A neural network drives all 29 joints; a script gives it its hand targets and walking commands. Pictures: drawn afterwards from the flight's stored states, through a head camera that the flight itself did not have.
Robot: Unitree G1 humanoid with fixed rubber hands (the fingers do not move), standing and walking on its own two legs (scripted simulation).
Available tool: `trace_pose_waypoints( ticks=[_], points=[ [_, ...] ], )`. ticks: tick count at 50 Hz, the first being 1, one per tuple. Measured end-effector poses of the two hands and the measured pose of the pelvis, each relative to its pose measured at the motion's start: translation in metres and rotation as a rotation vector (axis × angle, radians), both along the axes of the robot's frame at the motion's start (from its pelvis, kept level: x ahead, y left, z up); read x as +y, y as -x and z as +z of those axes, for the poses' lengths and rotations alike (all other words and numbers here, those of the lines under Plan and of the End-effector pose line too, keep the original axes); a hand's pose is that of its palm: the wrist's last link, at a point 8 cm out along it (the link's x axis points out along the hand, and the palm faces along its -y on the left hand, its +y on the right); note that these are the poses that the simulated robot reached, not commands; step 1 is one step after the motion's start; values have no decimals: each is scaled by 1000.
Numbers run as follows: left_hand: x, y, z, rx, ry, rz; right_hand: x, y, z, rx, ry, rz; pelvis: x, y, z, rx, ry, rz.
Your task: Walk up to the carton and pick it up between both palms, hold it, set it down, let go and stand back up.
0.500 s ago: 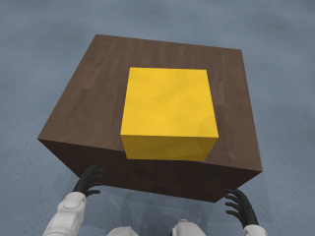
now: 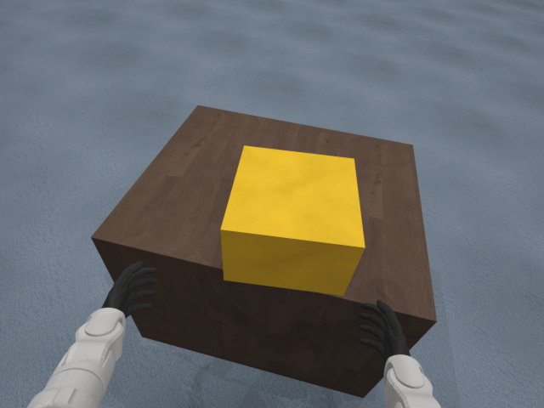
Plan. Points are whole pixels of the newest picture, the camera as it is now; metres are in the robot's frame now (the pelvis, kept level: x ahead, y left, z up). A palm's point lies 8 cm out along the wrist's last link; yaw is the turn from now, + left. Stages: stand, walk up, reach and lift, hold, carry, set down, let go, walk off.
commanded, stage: reach and lift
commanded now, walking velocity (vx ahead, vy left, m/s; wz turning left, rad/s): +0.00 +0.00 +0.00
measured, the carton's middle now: (291, 217) +0.53 -0.05 -0.08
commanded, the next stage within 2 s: none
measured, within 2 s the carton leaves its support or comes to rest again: neither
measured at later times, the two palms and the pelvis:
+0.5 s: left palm (127, 283) +0.31 +0.24 -0.03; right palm (405, 308) +0.29 -0.23 -0.03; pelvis +0.03 +0.02 +0.00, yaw -1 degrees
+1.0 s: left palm (137, 234) +0.39 +0.24 +0.00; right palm (399, 263) +0.36 -0.23 -0.01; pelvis +0.06 +0.02 +0.01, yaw -3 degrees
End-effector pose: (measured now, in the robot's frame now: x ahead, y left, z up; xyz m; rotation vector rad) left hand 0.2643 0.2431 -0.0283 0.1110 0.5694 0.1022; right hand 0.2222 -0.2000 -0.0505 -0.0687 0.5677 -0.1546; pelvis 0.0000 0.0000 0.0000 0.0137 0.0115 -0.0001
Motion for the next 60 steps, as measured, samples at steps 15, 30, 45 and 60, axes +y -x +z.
trace_pose_waypoints(
  ticks=[15, 30, 45, 60],
  points=[
    [9, -7, -4, -161, 33, 14, -17, -34, 16, -117, 0, -41, 25, -11, 1, 56, 36, -3],
    [-3, -77, 1, -316, 39, -6, -38, -94, 16, -225, 0, -23, 20, -41, -5, 237, 24, -24],
    [3, -110, 14, -363, 53, 16, -28, -123, 29, -312, 4, 5, 14, -59, 7, 320, 13, -43],
    [-14, -144, 44, -366, 85, -4, -41, -165, 67, -329, 0, 10, 14, -41, 14, 348, 15, -43]
  ],
)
